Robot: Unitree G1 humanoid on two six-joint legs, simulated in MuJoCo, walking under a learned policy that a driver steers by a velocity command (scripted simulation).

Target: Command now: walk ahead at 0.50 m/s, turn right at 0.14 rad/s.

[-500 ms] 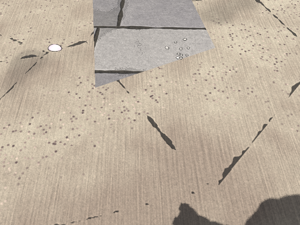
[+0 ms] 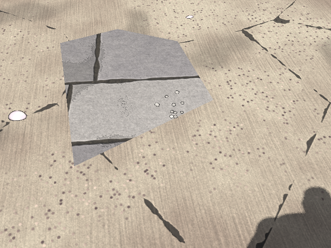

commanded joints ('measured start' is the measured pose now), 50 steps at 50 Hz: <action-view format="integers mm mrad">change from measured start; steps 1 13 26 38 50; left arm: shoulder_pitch -99 -337 -98 -107 -191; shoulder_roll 123 25 69 151 153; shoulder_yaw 28 -3 25 60 33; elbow -119 -178 -90 3 -81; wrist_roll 11 13 28 25 -27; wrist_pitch -33 -43 -52 -61 -92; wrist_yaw -2 -26 -22 0 -19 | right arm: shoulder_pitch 123 239 164 -37 261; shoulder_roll -117 -165 -140 -45 -218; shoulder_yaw -30 -34 -32 -13 -81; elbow -13 76 19 -75 -76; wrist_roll -9 20 22 18 14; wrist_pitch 9 27 45 83 65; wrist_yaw -6 -29 -46 0 -3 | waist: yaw -71 -111 32 25 -155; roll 78 83 -57 -12 135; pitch -26 31 -64 58 -220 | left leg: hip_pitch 387 274 -333 -252 704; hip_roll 313 215 140 162 349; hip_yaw -460 -154 -129 -47 -703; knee -290 -370 680 218 -259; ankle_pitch -115 211 -206 188 -233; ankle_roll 186 160 -20 -35 316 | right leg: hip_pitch -454 -295 301 203 -576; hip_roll -123 -121 -356 -321 -95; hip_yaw -8 -103 207 -240 -49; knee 112 -481 -838 -963 285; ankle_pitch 123 524 237 507 -31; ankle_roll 4 60 -141 -127 38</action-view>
